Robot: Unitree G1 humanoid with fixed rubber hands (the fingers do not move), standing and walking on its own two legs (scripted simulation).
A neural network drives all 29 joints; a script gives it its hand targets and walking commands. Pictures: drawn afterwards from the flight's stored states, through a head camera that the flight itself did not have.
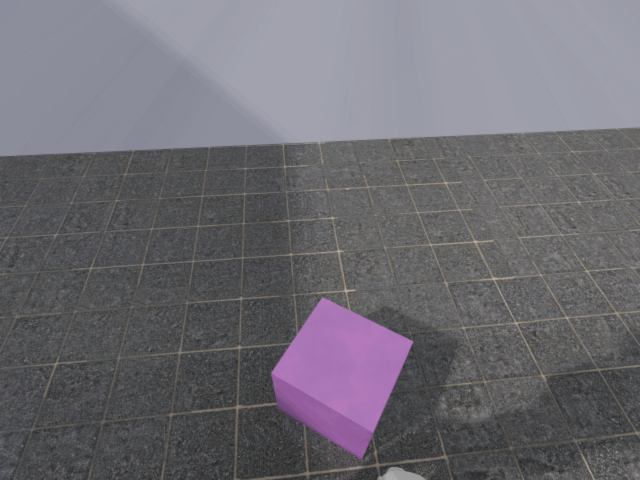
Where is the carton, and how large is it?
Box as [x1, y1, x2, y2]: [271, 297, 412, 459]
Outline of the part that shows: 322,297 271,372 278,408 361,459 395,383 412,341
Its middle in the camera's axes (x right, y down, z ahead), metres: +0.06 +0.39 +1.12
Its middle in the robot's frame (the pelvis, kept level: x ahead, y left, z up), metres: +0.52 -0.05 -0.63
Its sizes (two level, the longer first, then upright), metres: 0.288 0.270 0.265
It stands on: the floor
